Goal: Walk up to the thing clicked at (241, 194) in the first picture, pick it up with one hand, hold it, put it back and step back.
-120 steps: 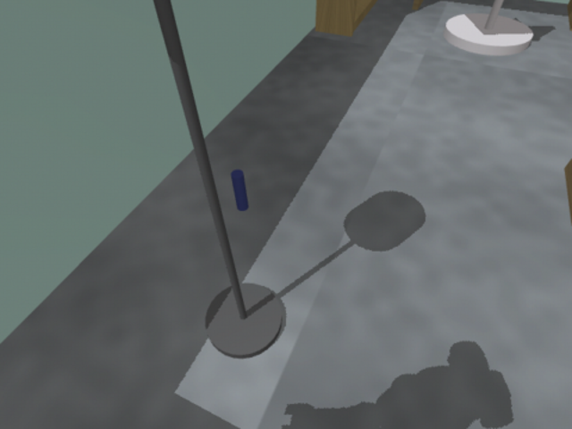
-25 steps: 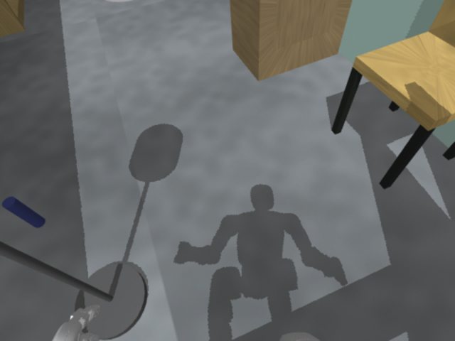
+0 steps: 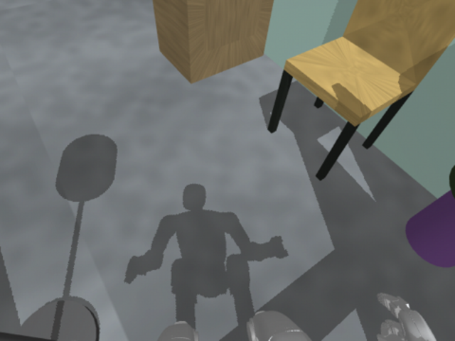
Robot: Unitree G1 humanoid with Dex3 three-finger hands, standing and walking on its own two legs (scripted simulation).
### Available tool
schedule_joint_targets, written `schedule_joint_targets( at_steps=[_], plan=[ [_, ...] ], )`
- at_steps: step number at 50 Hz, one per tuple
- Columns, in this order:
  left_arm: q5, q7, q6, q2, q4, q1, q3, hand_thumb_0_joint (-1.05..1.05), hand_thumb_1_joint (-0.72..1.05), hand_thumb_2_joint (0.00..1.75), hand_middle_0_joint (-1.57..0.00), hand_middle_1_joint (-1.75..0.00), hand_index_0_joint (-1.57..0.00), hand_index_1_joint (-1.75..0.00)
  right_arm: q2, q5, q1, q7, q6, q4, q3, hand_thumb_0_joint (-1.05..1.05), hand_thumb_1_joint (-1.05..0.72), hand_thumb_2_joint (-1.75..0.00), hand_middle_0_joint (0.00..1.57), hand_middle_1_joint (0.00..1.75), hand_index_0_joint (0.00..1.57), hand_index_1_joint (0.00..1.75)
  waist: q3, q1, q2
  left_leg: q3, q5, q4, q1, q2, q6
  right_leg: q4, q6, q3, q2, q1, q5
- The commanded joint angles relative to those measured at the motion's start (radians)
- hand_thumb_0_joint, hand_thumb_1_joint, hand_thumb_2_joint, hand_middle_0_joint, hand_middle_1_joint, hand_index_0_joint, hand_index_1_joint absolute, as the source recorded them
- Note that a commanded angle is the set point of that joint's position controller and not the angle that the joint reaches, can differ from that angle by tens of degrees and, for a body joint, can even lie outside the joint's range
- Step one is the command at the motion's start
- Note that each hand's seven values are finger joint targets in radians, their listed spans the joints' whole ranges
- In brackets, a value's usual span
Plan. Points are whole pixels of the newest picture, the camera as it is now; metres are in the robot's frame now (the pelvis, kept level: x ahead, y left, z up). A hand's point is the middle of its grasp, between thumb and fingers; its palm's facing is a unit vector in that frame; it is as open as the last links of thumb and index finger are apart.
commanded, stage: walk up
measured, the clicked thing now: out of the picture +0.43 +1.11 -0.65
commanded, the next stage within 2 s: stand in 1.34 s
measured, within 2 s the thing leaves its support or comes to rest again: neither
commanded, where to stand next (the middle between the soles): +0.03 -0.02 m, yaw -15 degrees
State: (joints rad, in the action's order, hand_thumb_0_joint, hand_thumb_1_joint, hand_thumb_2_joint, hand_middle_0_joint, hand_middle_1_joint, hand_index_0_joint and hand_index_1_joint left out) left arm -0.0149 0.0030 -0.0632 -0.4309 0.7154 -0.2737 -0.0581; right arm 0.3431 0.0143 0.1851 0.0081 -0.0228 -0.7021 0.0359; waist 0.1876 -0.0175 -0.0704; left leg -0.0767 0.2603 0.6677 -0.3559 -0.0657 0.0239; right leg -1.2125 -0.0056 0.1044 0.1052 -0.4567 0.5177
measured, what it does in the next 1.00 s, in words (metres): steps on the spot, turning right: right foot, then left foot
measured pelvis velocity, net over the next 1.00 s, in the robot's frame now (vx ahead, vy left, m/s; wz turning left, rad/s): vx -0.04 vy -0.02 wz -0.27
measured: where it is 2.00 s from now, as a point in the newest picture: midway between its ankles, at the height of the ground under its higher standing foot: outside the picture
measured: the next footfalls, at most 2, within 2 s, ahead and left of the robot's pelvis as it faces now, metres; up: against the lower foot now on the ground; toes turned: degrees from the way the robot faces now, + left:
right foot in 0.24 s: +0.01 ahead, -0.16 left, +0.00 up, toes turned -9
left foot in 0.56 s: +0.05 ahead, +0.11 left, +0.00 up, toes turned -11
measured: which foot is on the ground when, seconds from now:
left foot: down 0.00-0.26, up 0.28-0.54, down 0.56-1.00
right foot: up 0.00-0.22, down 0.24-1.00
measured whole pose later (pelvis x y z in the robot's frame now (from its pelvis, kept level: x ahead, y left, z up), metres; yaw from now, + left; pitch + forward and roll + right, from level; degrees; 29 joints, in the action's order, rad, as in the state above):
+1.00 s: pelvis -0.04 -0.02 +0.00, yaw -15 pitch -3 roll +0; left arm -0.02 0.01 0.03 -0.37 0.98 -0.16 0.00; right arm 0.39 0.00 0.15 -0.02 -0.01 -0.96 0.01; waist 0.06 0.01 0.01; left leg -0.06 0.35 0.65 -0.24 -0.07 -0.03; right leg -0.65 0.01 0.11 0.03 -0.30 0.29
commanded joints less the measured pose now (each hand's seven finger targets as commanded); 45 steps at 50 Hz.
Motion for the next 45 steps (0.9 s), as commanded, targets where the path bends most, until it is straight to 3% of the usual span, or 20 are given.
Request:
schedule_joint_targets(
  at_steps=[1,6,11,12,13,14,15,18,23,27,28,30,31,32,33,34,36,40,43,45],
  plan=[
    [0.013,0.007,0.025,-0.165,-0.059,-0.102,-0.07,0.0,0.9,0.9,-0.2,-0.3,-0.2,-0.3,0.303,0.003,0.058,0.018,-0.018,0.068,0.103,0.0,-0.9,-0.9,0.2,0.3,0.2,0.3,-0.187,0.03,0.27,0.193,-0.175,-0.26,0.167,-0.203,0.171,0.02,0.01,0.018,-0.058,-0.06,-0.074],
    [0.01,0.013,0.044,-0.162,-0.043,-0.074,-0.067,0.0,0.9,0.9,-0.2,-0.3,-0.2,-0.3,0.329,0.021,0.076,-0.009,-0.004,0.089,0.107,0.0,-0.9,-0.9,0.2,0.3,0.2,0.3,-0.209,0.066,0.298,0.166,0.072,-0.255,0.161,-0.228,0.199,0.302,0.029,-0.081,-0.105,0.002,-0.032],
    [-0.007,-0.009,0.074,-0.174,0.04,-0.186,-0.083,0.0,0.9,0.9,-0.2,-0.3,-0.2,-0.3,0.302,0.009,0.025,-0.021,0.032,0.099,0.096,0.0,-0.9,-0.9,0.2,0.3,0.2,0.3,-0.213,-0.006,0.22,0.108,0.0,-0.022,-0.034,-0.222,0.144,0.631,-0.015,-0.14,-0.066,0.259,-0.159],
    [-0.013,-0.013,0.082,-0.196,0.039,-0.183,-0.094,0.0,0.9,0.9,-0.2,-0.3,-0.2,-0.3,0.254,0.0,0.044,-0.02,0.037,0.09,0.079,0.0,-0.9,-0.9,0.2,0.3,0.2,0.3,-0.194,-0.018,0.107,0.059,0.032,0.122,-0.091,-0.177,0.092,0.724,-0.04,-0.025,-0.095,0.276,-0.137],
    [-0.025,-0.018,0.093,-0.276,0.009,-0.142,-0.11,0.0,0.9,0.9,-0.2,-0.3,-0.2,-0.3,0.189,-0.013,0.038,-0.019,0.039,0.106,0.059,0.0,-0.9,-0.9,0.2,0.3,0.2,0.3,-0.135,-0.007,-0.171,-0.022,0.206,0.336,-0.275,-0.042,0.011,0.835,-0.131,0.393,-0.318,0.244,-0.164],
    [-0.029,-0.023,0.095,-0.322,-0.021,-0.074,-0.105,0.0,0.9,0.9,-0.2,-0.3,-0.2,-0.3,0.238,-0.015,-0.037,-0.004,0.048,0.11,0.07,0.0,-0.9,-0.9,0.2,0.3,0.2,0.3,-0.095,-0.02,-0.132,0.078,0.35,0.438,-0.272,0.011,-0.014,0.878,-0.256,0.537,-0.436,0.085,-0.169],
    [-0.027,-0.027,0.091,-0.349,-0.029,-0.033,-0.105,0.0,0.9,0.9,-0.2,-0.3,-0.2,-0.3,0.279,-0.005,-0.036,0.005,0.046,0.092,0.085,0.0,-0.9,-0.9,0.2,0.3,0.2,0.3,-0.072,-0.016,-0.151,0.121,0.36,0.467,-0.187,-0.018,-0.016,0.875,-0.294,0.579,-0.469,-0.03,-0.17],
    [-0.01,-0.034,0.103,-0.232,-0.011,0.018,-0.075,0.0,0.9,0.9,-0.2,-0.3,-0.2,-0.3,0.264,-0.028,0.042,-0.006,0.036,0.0,0.077,0.0,-0.9,-0.9,0.2,0.3,0.2,0.3,-0.107,0.033,-0.094,0.117,0.222,0.416,-0.213,-0.016,-0.009,0.74,-0.191,0.269,-0.278,0.158,-0.359],
    [-0.015,-0.036,0.108,-0.218,0.012,-0.056,-0.066,0.0,0.9,0.9,-0.2,-0.3,-0.2,-0.3,0.256,-0.003,0.018,-0.003,0.018,-0.027,0.059,0.0,-0.9,-0.9,0.2,0.3,0.2,0.3,-0.207,-0.018,-0.13,0.092,0.249,0.237,-0.174,0.006,-0.021,0.675,-0.207,0.278,-0.254,0.28,-0.45],
    [0.003,-0.03,0.093,-0.205,-0.001,0.021,-0.05,0.0,0.9,0.9,-0.2,-0.3,-0.2,-0.3,0.232,0.001,0.097,0.0,-0.011,-0.085,0.06,0.0,-0.9,-0.9,0.2,0.3,0.2,0.3,-0.238,0.042,-0.096,0.035,0.108,-0.091,0.112,0.066,-0.009,0.56,-0.17,0.187,-0.218,0.139,-0.564],
    [0.011,-0.03,0.091,-0.171,-0.012,0.047,-0.038,0.0,0.9,0.9,-0.2,-0.3,-0.2,-0.3,0.237,0.008,0.138,0.003,-0.018,-0.105,0.065,0.0,-0.9,-0.9,0.2,0.3,0.2,0.3,-0.266,0.063,-0.059,0.08,0.014,-0.16,0.2,0.043,0.007,0.499,-0.129,0.161,-0.201,0.097,-0.561],
    [0.027,-0.035,0.09,-0.109,-0.008,0.045,-0.014,0.0,0.9,0.9,-0.2,-0.3,-0.2,-0.3,0.353,0.011,0.083,0.007,-0.033,-0.094,0.077,0.0,-0.9,-0.9,0.2,0.3,0.2,0.3,-0.255,0.043,0.225,0.512,-0.061,-0.285,0.215,-0.272,0.155,0.35,-0.019,0.01,-0.034,-0.044,-0.188],
    [0.014,-0.044,0.091,-0.185,0.029,0.051,-0.034,0.0,0.9,0.9,-0.2,-0.3,-0.2,-0.3,0.384,0.006,0.021,0.002,-0.032,-0.084,0.086,0.0,-0.9,-0.9,0.2,0.3,0.2,0.3,-0.216,0.042,0.258,0.571,-0.092,-0.264,0.11,-0.363,0.257,0.286,-0.012,0.006,-0.073,0.014,0.048],
    [0.011,-0.04,0.095,-0.19,0.056,0.02,-0.031,0.0,0.9,0.9,-0.2,-0.3,-0.2,-0.3,0.352,0.007,-0.025,0.0,-0.031,-0.083,0.079,0.0,-0.9,-0.9,0.2,0.3,0.2,0.3,-0.194,0.0,0.232,0.487,-0.133,-0.217,0.083,-0.333,0.26,0.355,-0.017,0.015,-0.118,0.072,0.017],
    [0.01,-0.032,0.104,-0.182,0.073,0.017,-0.031,0.0,0.9,0.9,-0.2,-0.3,-0.2,-0.3,0.312,0.011,-0.049,-0.003,-0.027,-0.081,0.062,0.0,-0.9,-0.9,0.2,0.3,0.2,0.3,-0.177,-0.013,0.216,0.321,-0.166,-0.173,0.064,-0.229,0.189,0.471,-0.028,-0.004,-0.102,0.123,-0.011],
    [0.011,-0.026,0.113,-0.167,0.086,0.015,-0.03,0.0,0.9,0.9,-0.2,-0.3,-0.2,-0.3,0.286,0.007,-0.061,-0.004,-0.026,-0.081,0.049,0.0,-0.9,-0.9,0.2,0.3,0.2,0.3,-0.181,-0.013,0.2,0.212,-0.205,-0.133,0.065,-0.14,0.11,0.571,-0.039,0.001,-0.096,0.165,-0.259],
    [0.014,-0.02,0.119,-0.175,0.102,0.047,-0.038,0.0,0.9,0.9,-0.2,-0.3,-0.2,-0.3,0.269,-0.007,-0.01,-0.005,-0.028,-0.108,0.038,0.0,-0.9,-0.9,0.2,0.3,0.2,0.3,-0.199,0.006,0.201,0.132,-0.291,-0.078,0.014,-0.064,0.034,0.567,-0.063,0.017,-0.116,0.293,-0.594],
    [0.014,-0.02,0.114,-0.174,0.124,0.104,-0.016,0.0,0.9,0.9,-0.2,-0.3,-0.2,-0.3,0.255,-0.002,-0.008,-0.004,-0.013,-0.142,0.04,0.0,-0.9,-0.9,0.2,0.3,0.2,0.3,-0.181,0.029,0.189,0.159,0.062,-0.176,0.074,-0.075,0.039,0.602,-0.082,0.103,-0.152,0.149,-0.341],
    [0.011,-0.016,0.11,-0.161,0.167,0.101,-0.01,0.0,0.9,0.9,-0.2,-0.3,-0.2,-0.3,0.272,-0.005,-0.074,-0.009,-0.014,-0.148,0.036,0.0,-0.9,-0.9,0.2,0.3,0.2,0.3,-0.191,0.007,0.167,0.177,0.082,-0.189,0.041,-0.109,0.056,0.623,-0.065,0.049,-0.124,0.216,-0.351],
    [0.007,-0.016,0.118,-0.179,0.182,0.121,-0.011,0.0,0.9,0.9,-0.2,-0.3,-0.2,-0.3,0.253,-0.012,-0.071,-0.01,-0.009,-0.162,0.03,0.0,-0.9,-0.9,0.2,0.3,0.2,0.3,-0.178,0.018,0.093,0.13,0.079,-0.149,0.063,-0.066,0.035,0.679,-0.085,0.137,-0.157,0.189,-0.354]
  ],
)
